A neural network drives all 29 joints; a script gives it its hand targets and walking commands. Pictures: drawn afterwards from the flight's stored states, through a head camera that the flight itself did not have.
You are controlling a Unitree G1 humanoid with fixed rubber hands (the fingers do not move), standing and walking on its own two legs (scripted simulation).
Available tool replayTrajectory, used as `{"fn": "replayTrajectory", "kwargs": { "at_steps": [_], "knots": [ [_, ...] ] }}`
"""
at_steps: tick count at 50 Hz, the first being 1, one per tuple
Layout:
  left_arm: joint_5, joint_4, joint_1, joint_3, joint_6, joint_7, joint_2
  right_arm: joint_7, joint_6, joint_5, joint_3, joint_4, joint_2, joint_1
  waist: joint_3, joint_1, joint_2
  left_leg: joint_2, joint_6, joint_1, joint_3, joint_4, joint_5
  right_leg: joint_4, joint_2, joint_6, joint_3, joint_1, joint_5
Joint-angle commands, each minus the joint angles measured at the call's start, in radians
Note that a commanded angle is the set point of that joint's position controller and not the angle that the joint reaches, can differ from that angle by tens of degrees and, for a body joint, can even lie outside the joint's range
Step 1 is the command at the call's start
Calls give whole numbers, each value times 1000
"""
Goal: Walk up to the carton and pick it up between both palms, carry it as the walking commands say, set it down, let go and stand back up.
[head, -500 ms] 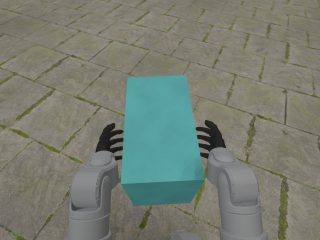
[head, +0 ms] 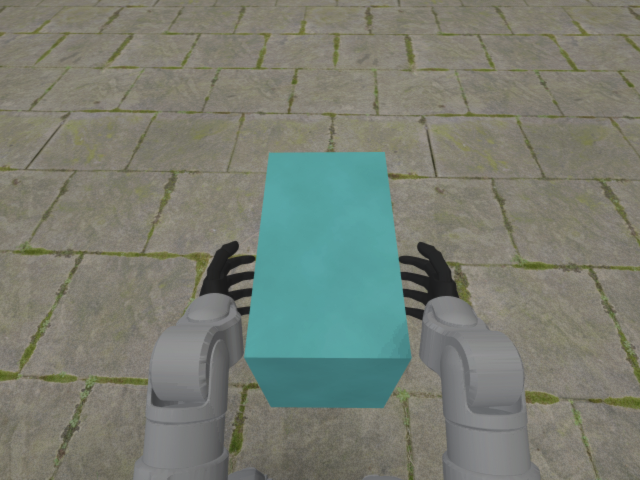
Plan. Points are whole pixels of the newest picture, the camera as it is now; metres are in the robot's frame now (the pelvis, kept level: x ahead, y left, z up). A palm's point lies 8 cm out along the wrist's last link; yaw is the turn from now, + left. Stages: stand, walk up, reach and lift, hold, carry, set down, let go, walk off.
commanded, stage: carry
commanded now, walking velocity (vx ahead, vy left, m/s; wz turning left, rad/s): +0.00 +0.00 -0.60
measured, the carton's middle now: (326, 281) +0.37 -0.03 +0.00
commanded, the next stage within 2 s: none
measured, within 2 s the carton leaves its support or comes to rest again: neither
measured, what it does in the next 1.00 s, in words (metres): walks backwards, turning right: left foot, then right foot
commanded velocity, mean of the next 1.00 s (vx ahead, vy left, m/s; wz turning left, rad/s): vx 0.00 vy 0.00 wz -0.60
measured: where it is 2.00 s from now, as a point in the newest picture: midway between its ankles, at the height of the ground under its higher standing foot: outside the picture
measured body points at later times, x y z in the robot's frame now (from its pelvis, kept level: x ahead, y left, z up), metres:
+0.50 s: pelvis -0.08 -0.04 +0.00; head -0.07 -0.02 +0.45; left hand +0.24 +0.01 +0.10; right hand +0.18 -0.23 +0.11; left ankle -0.02 +0.11 -0.73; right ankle -0.13 -0.17 -0.71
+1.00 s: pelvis -0.16 -0.05 +0.00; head -0.14 -0.03 +0.45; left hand +0.16 -0.09 +0.08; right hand +0.04 -0.31 +0.10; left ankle -0.10 +0.04 -0.73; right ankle -0.13 -0.17 -0.72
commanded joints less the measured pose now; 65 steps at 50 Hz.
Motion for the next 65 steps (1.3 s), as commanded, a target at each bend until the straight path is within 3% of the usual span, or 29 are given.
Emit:
{"fn": "replayTrajectory", "kwargs": {
  "at_steps": [1, 4, 7, 8, 9, 10, 11, 13, 14, 17, 24, 26, 27, 28, 29, 31, 33, 38, 41, 45, 47, 49, 50, 51, 52, 54, 56, 59, 65],
  "knots": [
    [-235, -154, -263, -384, -50, -172, -1027, 217, -60, 356, 536, -181, 1107, -444, -465, 65, -156, -30, 7, -5, -14, -47, 22, -148, -261, -88, 264, 353, 261],
    [-225, -141, -249, -397, -39, -166, -991, 220, -47, 330, 500, -114, 1074, -373, -454, 67, -158, -58, 19, 89, -31, -206, 28, -167, -258, -94, 317, 288, 240],
    [-239, -156, -283, -413, -36, -162, -986, 218, -44, 309, 476, -82, 1071, -337, -449, 48, -162, -52, 58, 330, -10, -455, 101, -144, -214, -42, 275, 146, 182],
    [-256, -144, -298, -428, -26, -164, -1013, 212, -42, 297, 461, -83, 1074, -340, -446, 38, -118, -27, 77, 446, -4, -566, 163, -126, -179, -8, 248, 68, 94],
    [-261, -136, -311, -437, -21, -164, -1008, 210, -37, 276, 439, -36, 1063, -307, -411, 31, -9, 116, 124, 529, -128, -625, 207, -8, -134, 16, 189, -59, -24],
    [-271, -110, -302, -447, -15, -169, -1030, 209, -43, 265, 426, -47, 1046, -307, -387, 28, 240, 355, 217, 581, -352, -674, 395, 207, -27, 59, 69, -237, -198],
    [-293, -172, -407, -484, -14, -175, -1031, 217, -47, 259, 400, -23, 1069, -294, -336, 19, 296, 442, 316, 444, -345, -680, 489, 488, -63, 68, 20, -235, -317],
    [-313, -151, -459, -500, -15, -190, -1055, 219, -55, 234, 398, -53, 1069, -347, -247, 33, 56, 340, 263, 287, -230, -720, 390, 624, -86, 88, 14, -187, -246],
    [-324, -159, -471, -504, -19, -191, -1078, 221, -58, 246, 406, -69, 1081, -399, -249, 41, 32, 300, 239, 294, -160, -706, 377, 615, -92, 83, 7, -187, -202],
    [-343, -190, -461, -529, -28, -187, -1082, 210, -70, 238, 381, -112, 1040, -406, -317, 43, 153, 242, 191, 470, -36, -600, 649, 436, -64, 105, -54, -173, -231],
    [-303, -102, -343, -488, 7, -164, -1032, 191, -42, 195, 328, -5, 990, -265, -400, 26, 272, 271, 170, 560, 41, -462, 780, 121, -30, 127, -131, -18, -261],
    [-297, -96, -354, -460, 4, -173, -1036, 192, -41, 208, 359, -12, 1010, -316, -404, 52, 146, 225, 84, 517, 114, -306, 684, -192, -42, 127, -136, 106, -10],
    [-295, -88, -353, -450, 4, -175, -1037, 191, -42, 210, 355, 4, 1009, -319, -393, 58, 73, 197, 38, 347, 77, -254, 436, -206, -117, 103, -8, 239, 129],
    [-297, -58, -323, -431, 6, -178, -1028, 187, -39, 207, 362, -2, 1008, -325, -388, 55, -136, 128, 9, 87, 59, -113, 37, -123, -274, 47, 218, 419, 548],
    [-284, -54, -352, -416, -6, -175, -1021, 201, -32, 231, 408, -16, 1022, -370, -364, 57, -327, 39, -15, -113, 67, 20, -238, -78, -390, -69, 398, 451, 834],
    [-284, -88, -371, -395, -32, -182, -1052, 211, -47, 287, 464, -53, 1090, -463, -384, 54, -237, 50, -7, -118, -8, 103, -146, -47, -323, -78, 252, 468, 834],
    [-270, -105, -350, -371, -54, -184, -1063, 214, -63, 326, 503, -93, 1112, -500, -436, 58, -244, 51, 7, -125, -17, 101, -60, -37, -274, -66, 179, 495, 711],
    [-235, -144, -311, -354, -81, -169, -1033, 217, -84, 365, 543, -161, 1104, -509, -503, 72, -146, -15, 22, -69, -21, 17, -29, -91, -273, -95, 283, 484, 439],
    [-240, -179, -324, -384, -80, -169, -1013, 216, -81, 352, 534, -130, 1103, -453, -504, 73, -122, -46, 28, -52, -41, -76, -28, -115, -273, -107, 351, 475, 441],
    [-237, -125, -273, -404, -60, -165, -981, 209, -69, 301, 478, -35, 1066, -336, -499, 71, -149, -74, 48, 124, -26, -298, 5, -106, -247, -93, 333, 378, 542],
    [-256, -132, -309, -430, -55, -167, -996, 209, -69, 286, 458, -35, 1062, -332, -488, 51, -130, -56, 65, 329, 10, -501, 121, -83, -202, -51, 276, 236, 435],
    [-261, -96, -306, -437, -46, -165, -1003, 205, -68, 270, 444, -38, 1035, -339, -435, 39, -20, 98, 111, 535, -101, -621, 250, 26, -133, 13, 212, -10, 120],
    [-282, -129, -339, -459, -44, -170, -1022, 206, -69, 254, 421, -30, 1020, -318, -408, 39, 226, 309, 194, 612, -304, -617, 474, 178, -40, 50, 103, -207, -142],
    [-291, -154, -392, -476, -40, -174, -1006, 210, -70, 254, 399, -5, 1030, -295, -380, 34, 310, 409, 287, 495, -315, -635, 488, 429, -59, 58, 35, -218, -332],
    [-301, -156, -440, -480, -38, -182, -1013, 211, -72, 246, 404, -8, 1046, -328, -322, 37, 179, 391, 299, 406, -284, -668, 431, 521, -89, 72, 32, -207, -302],
    [-322, -139, -460, -487, -33, -192, -1033, 210, -66, 223, 393, -2, 1041, -349, -246, 45, 22, 291, 239, 288, -175, -708, 291, 575, -102, 83, 1, -165, -220],
    [-351, -163, -468, -507, -35, -196, -1050, 201, -76, 223, 382, -42, 1026, -382, -268, 51, 82, 245, 203, 379, -77, -643, 447, 485, -92, 93, -32, -172, -216],
    [-341, -158, -416, -500, -33, -184, -1045, 192, -80, 233, 375, -86, 995, -390, -338, 46, 190, 258, 204, 477, -52, -599, 616, 408, -78, 110, -67, -142, -261],
    [-306, -74, -321, -451, -7, -176, -1008, 183, -57, 204, 363, -2, 972, -278, -382, 33, 219, 284, 167, 514, 41, -453, 753, 132, -49, 121, -128, -21, -243]
  ]
}}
